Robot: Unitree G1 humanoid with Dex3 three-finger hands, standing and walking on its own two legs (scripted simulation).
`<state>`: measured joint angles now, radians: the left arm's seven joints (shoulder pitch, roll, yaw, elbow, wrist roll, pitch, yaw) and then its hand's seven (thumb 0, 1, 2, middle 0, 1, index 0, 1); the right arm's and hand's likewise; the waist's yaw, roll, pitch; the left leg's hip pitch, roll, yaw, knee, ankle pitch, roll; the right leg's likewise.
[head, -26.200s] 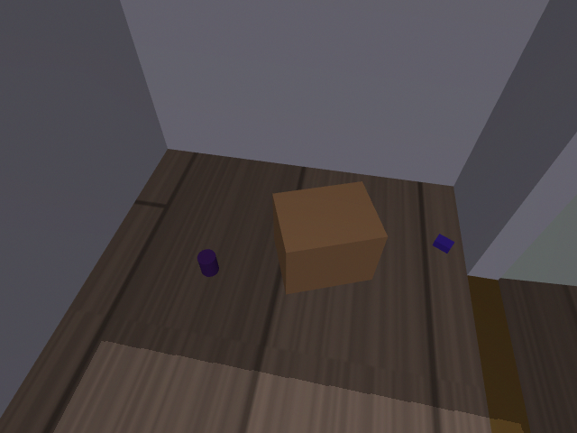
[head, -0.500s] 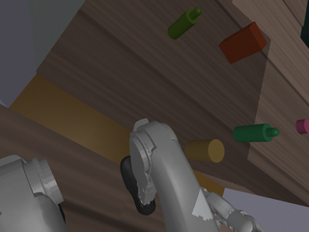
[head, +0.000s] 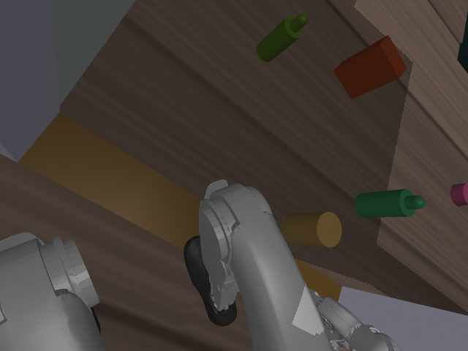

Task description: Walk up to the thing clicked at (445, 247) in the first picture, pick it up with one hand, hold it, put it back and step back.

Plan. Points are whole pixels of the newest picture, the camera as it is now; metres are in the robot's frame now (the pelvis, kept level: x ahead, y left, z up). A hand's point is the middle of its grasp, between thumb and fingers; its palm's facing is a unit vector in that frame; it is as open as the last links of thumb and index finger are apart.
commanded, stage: withdraw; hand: left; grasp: from above
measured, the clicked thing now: out of the picture +0.41 +0.38 -0.28
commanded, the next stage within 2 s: home in 0.74 s
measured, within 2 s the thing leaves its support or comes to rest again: neither
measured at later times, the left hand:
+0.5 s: hand out of the picture +0.39 +0.38 -0.07, palm faces -0.49 -0.15 -0.86, open 13.2 cm
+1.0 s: hand out of the picture +0.40 +0.37 -0.12, palm faces -0.38 -0.14 -0.92, open 12.3 cm
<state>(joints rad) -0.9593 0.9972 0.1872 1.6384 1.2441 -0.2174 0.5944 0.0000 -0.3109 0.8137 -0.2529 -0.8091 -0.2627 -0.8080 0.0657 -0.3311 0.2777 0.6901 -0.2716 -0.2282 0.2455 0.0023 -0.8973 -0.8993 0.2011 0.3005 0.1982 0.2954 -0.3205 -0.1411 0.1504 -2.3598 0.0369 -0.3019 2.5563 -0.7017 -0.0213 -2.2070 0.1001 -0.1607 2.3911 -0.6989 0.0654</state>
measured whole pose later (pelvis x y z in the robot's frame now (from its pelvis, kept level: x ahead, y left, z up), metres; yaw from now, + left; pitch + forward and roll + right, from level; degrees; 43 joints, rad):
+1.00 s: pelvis -0.01 +0.00 +0.04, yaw +6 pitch +33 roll -10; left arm -0.88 0.76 0.10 1.28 1.19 -0.18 0.33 0.00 -0.14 0.86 -0.24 -0.71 -0.24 -0.71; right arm 0.18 -0.24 0.09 0.71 -0.12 -0.02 0.12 0.00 -0.90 -0.90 0.20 0.30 0.20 0.30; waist -0.21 0.00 -0.04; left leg -2.34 0.02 -0.17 2.37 -0.62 0.00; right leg -2.21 0.04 -0.07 2.29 -0.68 0.05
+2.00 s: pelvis +0.07 +0.01 +0.38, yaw +16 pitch +17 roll -4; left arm 0.37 0.24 0.06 -0.04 -0.06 0.43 0.07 0.01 0.90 0.90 -0.20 -0.30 -0.20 -0.30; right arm 0.27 -0.19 0.06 0.53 0.04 -0.15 -0.16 0.01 -0.90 -0.90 0.20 0.30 0.20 0.30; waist -0.07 0.05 -0.18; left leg -0.96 0.04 -0.07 1.19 -0.52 -0.01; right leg -0.87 0.00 -0.05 1.11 -0.53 0.03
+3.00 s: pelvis +0.08 +0.01 +0.41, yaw +17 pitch +10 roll -3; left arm 0.50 0.22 0.04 -0.12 -0.05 0.45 0.01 0.01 0.90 0.90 -0.20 -0.30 -0.20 -0.30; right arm 0.29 -0.22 0.03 0.54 0.01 -0.23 -0.18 0.02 -0.90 -0.90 0.20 0.30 0.20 0.30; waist -0.04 0.05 -0.15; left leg -0.71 0.04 -0.06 1.01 -0.47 -0.02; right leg -0.63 -0.01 -0.04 0.95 -0.49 0.02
